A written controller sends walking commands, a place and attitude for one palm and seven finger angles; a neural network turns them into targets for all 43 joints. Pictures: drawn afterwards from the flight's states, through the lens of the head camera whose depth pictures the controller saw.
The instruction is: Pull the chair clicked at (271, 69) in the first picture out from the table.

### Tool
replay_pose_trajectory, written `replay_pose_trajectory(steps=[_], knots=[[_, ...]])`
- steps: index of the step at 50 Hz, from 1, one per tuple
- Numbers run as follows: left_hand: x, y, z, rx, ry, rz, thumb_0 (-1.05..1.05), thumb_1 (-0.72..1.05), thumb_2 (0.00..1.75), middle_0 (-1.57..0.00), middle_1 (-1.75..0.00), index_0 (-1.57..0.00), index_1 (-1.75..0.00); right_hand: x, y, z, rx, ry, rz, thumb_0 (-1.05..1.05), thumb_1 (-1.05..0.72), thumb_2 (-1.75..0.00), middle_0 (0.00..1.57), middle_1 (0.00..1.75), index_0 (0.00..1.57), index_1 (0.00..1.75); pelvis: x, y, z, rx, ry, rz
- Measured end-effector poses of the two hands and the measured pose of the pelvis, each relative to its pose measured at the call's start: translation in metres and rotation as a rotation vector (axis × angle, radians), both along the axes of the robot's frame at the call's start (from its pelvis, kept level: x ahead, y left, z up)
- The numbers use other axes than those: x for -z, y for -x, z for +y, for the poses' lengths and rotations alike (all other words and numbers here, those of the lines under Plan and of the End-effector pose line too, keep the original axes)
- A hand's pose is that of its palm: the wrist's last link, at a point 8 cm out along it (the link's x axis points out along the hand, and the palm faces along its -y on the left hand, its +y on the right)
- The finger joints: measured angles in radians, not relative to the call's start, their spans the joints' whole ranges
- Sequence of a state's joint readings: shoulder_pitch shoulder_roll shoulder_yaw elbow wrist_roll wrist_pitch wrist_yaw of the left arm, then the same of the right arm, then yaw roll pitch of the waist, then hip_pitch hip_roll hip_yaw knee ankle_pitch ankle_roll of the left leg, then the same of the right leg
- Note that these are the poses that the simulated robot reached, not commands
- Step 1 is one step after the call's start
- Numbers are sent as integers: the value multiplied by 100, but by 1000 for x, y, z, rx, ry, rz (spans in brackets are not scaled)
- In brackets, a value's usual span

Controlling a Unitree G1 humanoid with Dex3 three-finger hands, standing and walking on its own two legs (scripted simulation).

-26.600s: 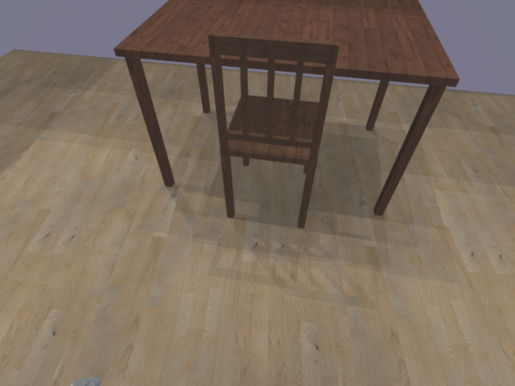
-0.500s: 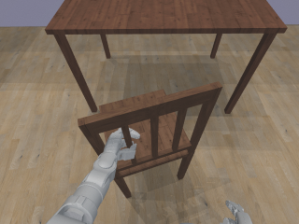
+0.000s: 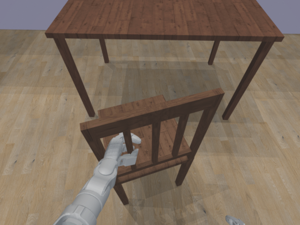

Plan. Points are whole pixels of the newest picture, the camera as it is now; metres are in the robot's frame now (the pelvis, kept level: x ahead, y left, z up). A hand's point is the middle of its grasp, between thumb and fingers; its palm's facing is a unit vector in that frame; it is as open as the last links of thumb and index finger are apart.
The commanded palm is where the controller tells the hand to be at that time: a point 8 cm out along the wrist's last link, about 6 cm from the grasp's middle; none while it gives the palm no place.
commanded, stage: open the thumb and straighten the fingers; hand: left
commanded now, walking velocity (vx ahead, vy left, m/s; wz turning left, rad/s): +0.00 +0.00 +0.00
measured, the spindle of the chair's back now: (155, 144) +0.38 -0.02 -0.09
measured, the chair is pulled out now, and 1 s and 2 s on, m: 0.46 0.46 0.46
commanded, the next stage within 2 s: draw the fingers out of the gap in 0.62 s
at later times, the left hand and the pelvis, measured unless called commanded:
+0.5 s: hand (133, 156) +0.32 +0.05 -0.05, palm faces -0.25 -0.96 -0.15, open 16.0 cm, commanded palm +0.31 +0.11 -0.03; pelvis -0.03 +0.00 -0.02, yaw +0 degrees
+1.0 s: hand (129, 171) +0.28 +0.06 -0.06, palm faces -0.24 -0.96 -0.12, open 17.5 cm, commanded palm +0.26 +0.11 -0.03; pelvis -0.01 +0.00 -0.02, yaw +1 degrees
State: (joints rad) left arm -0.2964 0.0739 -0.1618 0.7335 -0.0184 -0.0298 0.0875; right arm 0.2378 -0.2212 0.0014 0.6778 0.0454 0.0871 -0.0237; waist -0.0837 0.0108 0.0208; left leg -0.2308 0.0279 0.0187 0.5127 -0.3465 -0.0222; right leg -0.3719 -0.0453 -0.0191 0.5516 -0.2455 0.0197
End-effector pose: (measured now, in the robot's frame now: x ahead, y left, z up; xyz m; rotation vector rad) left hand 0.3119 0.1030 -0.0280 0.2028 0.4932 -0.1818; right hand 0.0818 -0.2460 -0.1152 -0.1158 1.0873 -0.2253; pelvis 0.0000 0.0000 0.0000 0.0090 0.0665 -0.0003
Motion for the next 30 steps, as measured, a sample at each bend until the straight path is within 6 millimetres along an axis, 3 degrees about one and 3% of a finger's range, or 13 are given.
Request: replay_pose_trajectory(steps=[4,8,15,21,30], knots=[[1,1,0,15,-10,-19,4,46,68,-9,-122,-49,-145,0,8,-8,-19,6,-18,1,-90,-90,20,30,20,30,5,6,2,-5,0,38],[1,1,1,21,-8,-22,2,13,52,-9,-122,-48,-143,4,14,-12,-29,14,-27,1,-90,-90,20,30,20,30,10,13,3,-6,-3,61],[1,0,0,37,-9,-7,0,-33,30,-14,-107,-40,-118,13,19,-8,-41,0,-55,1,-91,-90,20,30,20,30,18,24,4,-6,-9,77],[0,0,0,29,-11,2,-1,-47,23,-17,-77,-27,-81,19,19,0,-47,-28,-79,1,-91,-90,20,30,20,30,21,29,3,-2,-14,84],[3,-5,0,24,7,12,-1,-53,20,-7,-24,-8,-25,21,18,-3,-52,-24,-87,1,-90,-90,20,30,20,30,23,28,-2,-2,-14,95]])
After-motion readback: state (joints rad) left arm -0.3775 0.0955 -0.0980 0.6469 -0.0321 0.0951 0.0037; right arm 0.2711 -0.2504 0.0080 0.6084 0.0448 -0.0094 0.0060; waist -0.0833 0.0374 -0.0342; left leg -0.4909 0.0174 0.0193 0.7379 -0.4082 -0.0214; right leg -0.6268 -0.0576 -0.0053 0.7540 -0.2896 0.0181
